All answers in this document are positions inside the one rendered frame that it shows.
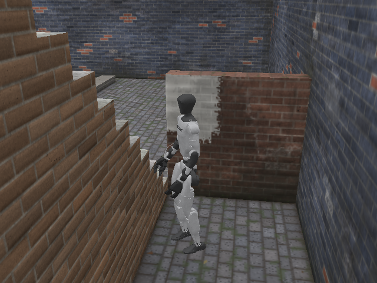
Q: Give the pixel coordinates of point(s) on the stairs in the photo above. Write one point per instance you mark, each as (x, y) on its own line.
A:
(79, 199)

